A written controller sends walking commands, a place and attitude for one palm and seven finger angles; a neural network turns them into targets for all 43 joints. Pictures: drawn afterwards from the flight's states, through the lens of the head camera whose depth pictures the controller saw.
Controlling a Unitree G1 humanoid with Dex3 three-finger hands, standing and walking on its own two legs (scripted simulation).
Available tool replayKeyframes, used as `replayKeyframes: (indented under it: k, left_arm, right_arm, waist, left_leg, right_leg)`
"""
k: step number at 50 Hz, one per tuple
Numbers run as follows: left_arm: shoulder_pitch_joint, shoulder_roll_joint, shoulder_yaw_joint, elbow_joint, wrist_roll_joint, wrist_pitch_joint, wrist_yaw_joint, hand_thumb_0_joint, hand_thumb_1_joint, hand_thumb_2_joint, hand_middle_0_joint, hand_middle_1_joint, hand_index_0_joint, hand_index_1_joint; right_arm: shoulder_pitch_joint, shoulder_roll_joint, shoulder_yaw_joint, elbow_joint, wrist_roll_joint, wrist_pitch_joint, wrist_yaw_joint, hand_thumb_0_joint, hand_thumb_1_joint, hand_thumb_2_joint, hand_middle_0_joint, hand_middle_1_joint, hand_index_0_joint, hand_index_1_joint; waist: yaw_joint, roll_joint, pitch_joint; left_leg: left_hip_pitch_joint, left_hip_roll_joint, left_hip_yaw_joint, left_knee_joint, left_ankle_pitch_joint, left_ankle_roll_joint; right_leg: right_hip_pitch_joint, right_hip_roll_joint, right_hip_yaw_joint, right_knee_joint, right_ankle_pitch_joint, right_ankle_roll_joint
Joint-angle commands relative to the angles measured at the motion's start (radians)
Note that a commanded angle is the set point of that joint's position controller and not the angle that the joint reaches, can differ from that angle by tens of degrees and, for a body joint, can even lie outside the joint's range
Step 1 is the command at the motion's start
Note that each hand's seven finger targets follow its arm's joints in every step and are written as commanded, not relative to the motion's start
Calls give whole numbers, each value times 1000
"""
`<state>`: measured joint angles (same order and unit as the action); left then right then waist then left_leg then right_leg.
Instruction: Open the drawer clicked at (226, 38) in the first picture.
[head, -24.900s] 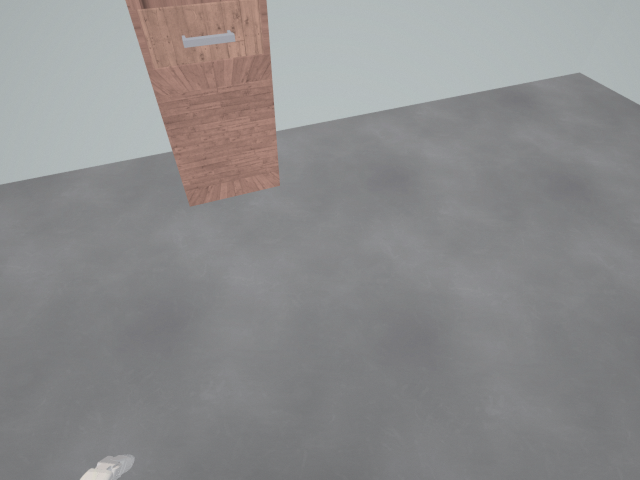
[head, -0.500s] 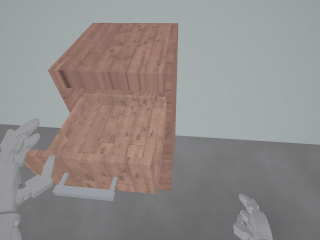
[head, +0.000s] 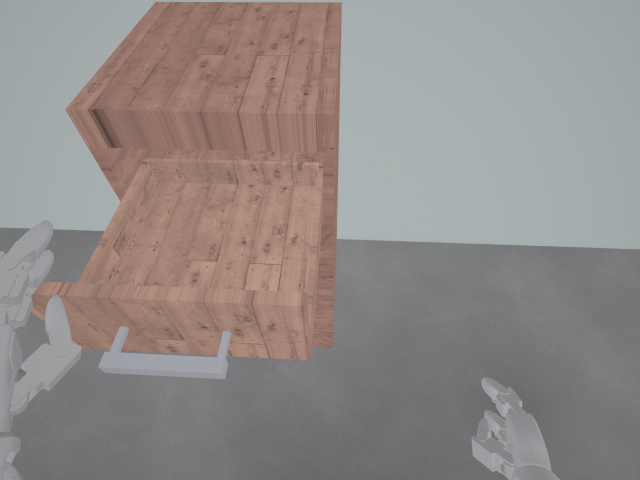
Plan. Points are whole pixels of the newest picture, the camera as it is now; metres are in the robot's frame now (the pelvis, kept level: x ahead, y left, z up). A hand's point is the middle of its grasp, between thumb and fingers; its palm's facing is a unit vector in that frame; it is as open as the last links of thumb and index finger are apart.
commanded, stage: step back with the hand held close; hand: left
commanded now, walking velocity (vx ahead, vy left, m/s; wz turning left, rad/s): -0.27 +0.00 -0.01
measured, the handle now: (169, 350) +0.28 +0.24 -0.05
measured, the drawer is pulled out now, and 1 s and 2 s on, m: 0.30 0.30 0.30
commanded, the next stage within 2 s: stop stepping back and stand still in 1.08 s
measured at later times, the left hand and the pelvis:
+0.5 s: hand (28, 440) +0.13 +0.24 +0.15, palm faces +0.37 -0.82 -0.43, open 7.4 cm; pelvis -0.06 +0.01 -0.02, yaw +0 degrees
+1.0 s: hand out of the picture +0.06 +0.24 +0.15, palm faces +0.32 -0.82 -0.48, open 7.4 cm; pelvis -0.14 +0.01 -0.01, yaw +2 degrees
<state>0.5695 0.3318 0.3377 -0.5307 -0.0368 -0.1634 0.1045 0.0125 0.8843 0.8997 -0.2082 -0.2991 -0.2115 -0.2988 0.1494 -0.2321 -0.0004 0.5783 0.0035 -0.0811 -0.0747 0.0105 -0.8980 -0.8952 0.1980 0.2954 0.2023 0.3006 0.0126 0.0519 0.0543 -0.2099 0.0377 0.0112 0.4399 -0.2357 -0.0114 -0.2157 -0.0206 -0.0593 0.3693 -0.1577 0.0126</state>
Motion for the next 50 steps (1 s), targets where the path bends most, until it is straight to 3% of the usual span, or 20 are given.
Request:
replayKeyframes:
  k: [1,7,16,20,24,26,28,30,34,36,38,39,40,41,44,46,47,48,49,50]
  left_arm:
    - [88,181,140,-247,-8,-70,26,0,900,900,-200,-300,-200,-300]
    - [127,191,164,-293,-17,-70,34,0,900,900,-200,-300,-200,-300]
    - [91,176,155,-292,-7,-88,57,0,900,900,-200,-300,-200,-300]
    - [44,197,154,-303,0,-99,73,0,900,900,-200,-300,-200,-300]
    - [18,191,138,-300,5,-97,92,0,900,900,-200,-300,-200,-300]
    - [18,191,144,-299,6,-94,97,0,900,900,-200,-300,-200,-300]
    - [33,179,152,-307,12,-100,103,0,900,900,-200,-300,-200,-300]
    - [53,179,163,-299,30,-106,109,0,900,900,-200,-300,-200,-300]
    - [132,158,149,-285,10,-112,105,0,900,900,-200,-300,-200,-300]
    - [107,166,135,-306,-4,-118,105,0,900,900,-200,-300,-200,-300]
    - [54,215,159,-306,-7,-139,104,0,900,900,-200,-300,-200,-300]
    - [33,203,138,-301,-14,-137,92,0,900,900,-200,-300,-200,-300]
    - [19,224,146,-318,-14,-132,91,0,900,900,-200,-300,-200,-300]
    - [69,218,149,-279,-10,-124,83,0,900,900,-200,-300,-200,-300]
    - [100,215,179,-260,4,-109,72,0,900,900,-200,-300,-200,-300]
    - [92,217,176,-269,-1,-103,66,0,900,900,-200,-300,-200,-300]
    - [74,208,158,-307,-7,-113,64,0,900,900,-200,-300,-200,-300]
    - [55,225,165,-343,-2,-123,66,0,900,900,-200,-300,-200,-300]
    - [80,219,160,-357,-1,-132,63,0,900,900,-200,-300,-200,-300]
    - [142,184,141,-297,-7,-137,55,0,900,900,-200,-300,-200,-300]
  right_arm:
    - [-86,-101,-52,-195,2,-29,-5,0,-900,-900,200,300,200,300]
    - [-81,-98,-63,-215,5,-22,-9,0,-900,-900,200,300,200,300]
    - [-56,-96,-54,-196,0,-55,-11,0,-900,-900,200,300,200,300]
    - [-46,-98,-55,-181,3,-59,-11,0,-900,-900,200,300,200,300]
    - [-45,-85,-42,-159,-4,-53,-16,0,-900,-900,200,300,200,300]
    - [-48,-94,-40,-165,-5,-51,-24,0,-900,-900,200,300,200,300]
    - [-60,-105,-43,-184,-6,-62,-28,0,-900,-900,200,300,200,300]
    - [-65,-99,-51,-193,-10,-75,-32,0,-900,-900,200,300,200,300]
    - [-35,-101,-55,-153,-31,-108,-18,0,-900,-900,200,300,200,300]
    - [-44,-101,-45,-130,-39,-116,-20,0,-900,-900,200,300,200,300]
    - [-35,-86,-35,-116,-41,-109,-20,0,-900,-900,200,300,200,300]
    - [-30,-82,-46,-113,0,-114,-8,0,-900,-900,200,300,200,300]
    - [-49,-86,-60,-114,13,-116,-4,0,-900,-900,200,300,200,300]
    - [-73,-72,-53,-115,13,-110,-1,0,-900,-900,200,300,200,300]
    - [-113,-20,-18,-129,5,-74,-5,0,-900,-900,200,300,200,300]
    - [-108,-27,-14,-121,7,-50,-14,0,-900,-900,200,300,200,300]
    - [-98,-50,-30,-127,9,-51,-16,0,-900,-900,200,300,200,300]
    - [-86,-67,-50,-133,4,-57,-11,0,-900,-900,200,300,200,300]
    - [-52,-66,-65,-137,-3,-72,1,0,-900,-900,200,300,200,300]
    - [-36,-69,-75,-124,6,-83,12,0,-900,-900,200,300,200,300]
  waist:
    - [1,2,-259]
    - [1,20,-244]
    - [-15,-18,-165]
    - [-25,-78,-132]
    - [-24,-111,-132]
    - [-26,-49,-117]
    - [-21,128,-111]
    - [-13,187,-128]
    - [-15,108,-144]
    - [-26,69,-139]
    - [-37,-44,-173]
    - [-36,-136,-252]
    - [-17,-209,-257]
    - [-2,-184,-227]
    - [-21,-212,-172]
    - [-34,-138,-170]
    - [-33,-30,-196]
    - [-17,120,-235]
    - [-14,163,-292]
    - [-16,125,-286]
  left_leg:
    - [10,22,-20,-32,352,24]
    - [-80,58,-48,-39,387,25]
    - [-253,51,-56,-21,-24,44]
    - [-180,-14,-20,89,-205,30]
    - [-60,-30,-10,145,-181,18]
    - [-139,24,-85,-5,-199,35]
    - [-385,144,-212,-201,-334,85]
    - [-545,229,-286,-273,-412,128]
    - [-337,161,-208,-74,-81,106]
    - [-238,125,-204,9,10,77]
    - [-178,54,-112,152,65,23]
    - [-125,-31,-16,302,16,-13]
    - [-161,-77,-31,466,-180,-22]
    - [-236,-62,-58,528,-256,-15]
    - [-216,-29,-21,298,-190,-13]
    - [-115,-35,20,-60,56,-18]
    - [-37,40,-27,-149,336,-3]
    - [66,211,-187,-103,678,56]
    - [169,321,-222,-32,917,114]
    - [202,337,-167,-38,874,137]
  right_leg:
    - [129,-45,23,57,276,-12]
    - [118,-27,8,160,266,-6]
    - [42,-66,83,133,73,-22]
    - [-144,-124,188,-38,-206,-57]
    - [-280,-155,168,-89,-341,-69]
    - [-209,-80,106,10,-305,-32]
    - [-6,16,48,244,-249,3]
    - [144,64,34,439,-189,9]
    - [10,53,52,253,-226,-18]
    - [-49,17,90,86,-114,-36]
    - [-76,-138,258,4,183,-99]
    - [-62,-251,347,-25,320,-146]
    - [-60,-318,390,-35,459,-197]
    - [-9,-339,340,-11,520,-218]
    - [8,-241,209,50,637,-149]
    - [29,-140,112,154,549,-70]
    - [26,-75,85,231,419,-27]
    - [-107,-14,59,336,70,3]
    - [-209,2,84,450,-272,-10]
    - [-240,21,99,550,-365,-19]
